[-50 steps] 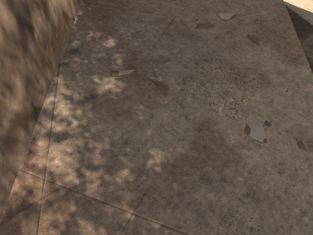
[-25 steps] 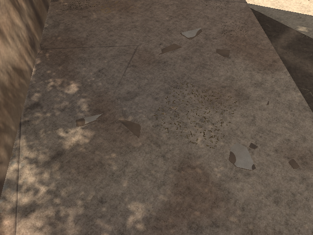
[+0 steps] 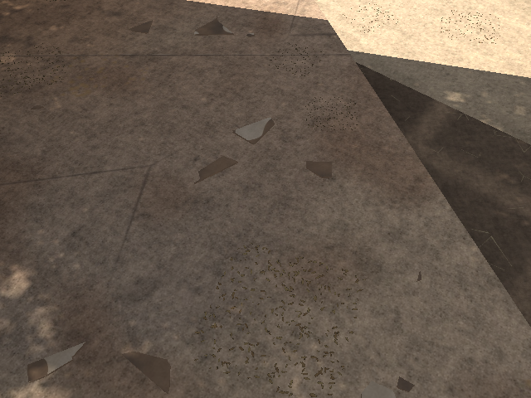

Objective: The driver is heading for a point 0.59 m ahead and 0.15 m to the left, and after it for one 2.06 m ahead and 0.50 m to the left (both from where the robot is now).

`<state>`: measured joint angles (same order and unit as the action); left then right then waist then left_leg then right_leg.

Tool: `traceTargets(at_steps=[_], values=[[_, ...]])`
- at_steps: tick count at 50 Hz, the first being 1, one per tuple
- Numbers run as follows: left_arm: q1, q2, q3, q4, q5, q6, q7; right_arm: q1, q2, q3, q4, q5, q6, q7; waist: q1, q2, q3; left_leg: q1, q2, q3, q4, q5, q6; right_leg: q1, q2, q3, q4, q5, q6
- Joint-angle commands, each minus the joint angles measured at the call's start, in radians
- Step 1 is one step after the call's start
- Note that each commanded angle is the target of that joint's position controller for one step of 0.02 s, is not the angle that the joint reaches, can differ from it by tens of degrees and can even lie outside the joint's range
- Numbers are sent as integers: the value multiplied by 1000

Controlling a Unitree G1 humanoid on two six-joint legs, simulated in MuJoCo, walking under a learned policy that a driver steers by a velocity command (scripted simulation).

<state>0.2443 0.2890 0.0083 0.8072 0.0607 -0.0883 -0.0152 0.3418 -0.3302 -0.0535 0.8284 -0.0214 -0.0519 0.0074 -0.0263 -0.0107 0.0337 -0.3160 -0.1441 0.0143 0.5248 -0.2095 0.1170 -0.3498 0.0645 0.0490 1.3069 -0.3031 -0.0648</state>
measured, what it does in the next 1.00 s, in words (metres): walks ahead, turning left: right foot, then left foot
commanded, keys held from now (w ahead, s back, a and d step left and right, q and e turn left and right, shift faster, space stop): w+q+shift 0.44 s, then q+shift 0.20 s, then e+shift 0.36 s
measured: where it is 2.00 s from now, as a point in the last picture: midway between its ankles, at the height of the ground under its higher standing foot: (235, 263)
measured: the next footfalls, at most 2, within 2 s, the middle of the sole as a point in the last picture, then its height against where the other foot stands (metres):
right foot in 0.26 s outside the picture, level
left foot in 0.66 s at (214, 299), level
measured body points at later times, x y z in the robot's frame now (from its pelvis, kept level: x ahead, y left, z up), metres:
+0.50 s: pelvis +0.47 -0.01 +0.01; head +0.50 -0.01 +0.46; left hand +0.36 +0.27 -0.11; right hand +0.75 -0.21 -0.08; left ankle +0.48 +0.09 -0.64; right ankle +0.43 -0.16 -0.73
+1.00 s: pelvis +0.75 +0.09 +0.01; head +0.78 +0.12 +0.46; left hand +0.72 +0.40 -0.10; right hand +1.01 -0.05 -0.09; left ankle +0.73 +0.15 -0.73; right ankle +0.92 -0.01 -0.66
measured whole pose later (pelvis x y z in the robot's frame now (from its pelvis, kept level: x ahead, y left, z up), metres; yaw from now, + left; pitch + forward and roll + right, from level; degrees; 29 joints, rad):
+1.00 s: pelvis +0.75 +0.09 +0.01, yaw +30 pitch +0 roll +1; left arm 0.21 0.30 0.05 0.72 -0.03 -0.01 0.03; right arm 0.12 -0.24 -0.03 0.76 -0.02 -0.03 -0.01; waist 0.00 -0.04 0.08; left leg -0.20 -0.08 0.12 0.36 -0.17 0.11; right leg -0.64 -0.12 0.06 0.95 -0.18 0.10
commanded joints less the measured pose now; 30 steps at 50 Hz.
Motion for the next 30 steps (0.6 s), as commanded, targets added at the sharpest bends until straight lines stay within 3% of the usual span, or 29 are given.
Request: traceTargets(at_steps=[1,3,6,8,10,11,12,13,14,15,16,17,18,19,21,22,23,24,26,28,29,30], values=[[-54,72,-5,-144,30,3,-9,92,-67,-13,9,8,-28,-4,54,34,55,111,276,-540,-327,-132,208,-317,-122,68,-111,-63,48],[-158,76,-20,-204,22,9,-17,66,-99,-23,-4,11,-40,-6,61,33,107,-34,250,-478,-403,-109,208,-279,-154,25,-307,-2,83],[-289,41,-43,-254,-19,4,-41,41,-129,-44,-20,21,-49,5,22,47,107,-229,183,-375,-482,11,137,36,-118,-48,-618,322,103],[-301,64,-32,-253,-27,6,-33,82,-155,-57,-12,34,-52,16,-6,44,71,-124,202,-385,-449,180,105,88,-100,-52,-682,424,98],[-299,94,-18,-253,-21,3,-18,131,-163,-62,4,35,-41,10,-21,39,27,54,210,-386,-326,360,73,87,-78,-51,-763,353,88],[-243,119,-3,-237,-19,-1,-7,147,-178,-66,11,30,-36,6,3,34,-31,119,204,-372,-196,530,53,154,-47,-60,-784,258,77],[-116,145,14,-202,-17,-7,7,144,-198,-70,15,25,-34,7,70,17,-119,123,170,-339,9,627,28,303,-31,-70,-798,189,66],[59,190,38,-169,-9,-13,27,113,-191,-70,6,23,-40,10,164,20,-211,-12,131,-319,263,531,7,532,-116,-7,-764,110,45],[287,273,70,-142,16,-14,49,78,-58,-38,-31,17,-52,3,232,-125,-358,-174,78,-245,611,7,9,747,-395,282,-790,-258,13],[221,341,87,-141,20,1,43,171,14,-10,-99,65,-44,0,122,-406,-466,-400,34,-138,862,-287,-11,813,-606,826,-1027,-471,-83],[121,231,79,-155,7,9,40,72,-59,-16,-74,34,-22,-10,120,-203,-279,-504,134,-116,904,-171,-1,668,-533,740,-1056,-533,-82],[64,143,58,-155,0,7,35,-9,-72,-22,-77,17,-12,0,120,-100,-157,-510,171,-98,850,-94,-5,551,-479,527,-1034,-349,-64],[56,110,51,-135,6,5,29,-47,-58,-22,-79,12,-3,14,105,-44,-88,-480,198,-92,816,-69,-14,453,-433,379,-1042,-132,-52],[75,95,46,-109,2,0,31,-73,-38,-21,-91,-1,10,28,86,-56,-54,-462,218,-92,794,-70,-18,394,-396,266,-1050,-14,-39],[116,58,38,-53,-23,-18,21,-115,10,-10,-126,-7,39,46,53,-110,-17,-478,244,-75,777,-71,-21,355,-371,121,-1059,192,-11],[130,24,31,-29,-37,-23,15,-160,22,-6,-144,-9,50,52,49,-82,-2,-501,245,-61,777,-55,-18,355,-334,33,-1074,284,14],[111,43,33,-31,-39,-31,12,-185,34,2,-185,-9,53,58,23,-112,13,-504,243,-39,736,-25,-23,326,-363,-12,-1072,476,4],[82,39,34,-28,-43,-35,12,-226,32,8,-211,-13,53,61,5,-91,44,-501,240,-17,672,15,-27,299,-347,-84,-1079,642,7],[0,57,39,-34,-46,-39,18,-278,35,22,-238,-13,43,72,-25,-68,85,-367,203,48,395,137,-35,200,-273,-228,-1105,703,31],[13,113,51,-26,-56,-44,29,-259,18,22,-224,-18,37,91,-38,-40,53,-132,112,164,189,279,-27,160,-237,-305,-1035,871,47],[-41,274,101,-91,-95,-34,59,-178,-40,-14,-218,77,14,79,-68,-107,-16,-40,91,125,190,272,-47,209,-236,-275,-953,1047,57],[-73,304,114,-109,-105,-25,73,-114,-85,-27,-208,80,13,76,-115,-122,-69,43,76,110,165,243,-32,231,-264,-260,-862,1156,61]])
Velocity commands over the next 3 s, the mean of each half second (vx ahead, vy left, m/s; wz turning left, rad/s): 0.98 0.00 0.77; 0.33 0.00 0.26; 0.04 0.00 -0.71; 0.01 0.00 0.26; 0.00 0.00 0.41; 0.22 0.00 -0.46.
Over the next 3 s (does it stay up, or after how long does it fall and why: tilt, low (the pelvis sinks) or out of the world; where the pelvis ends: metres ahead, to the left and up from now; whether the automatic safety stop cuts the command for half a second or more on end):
stays up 0.96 0.08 -0.02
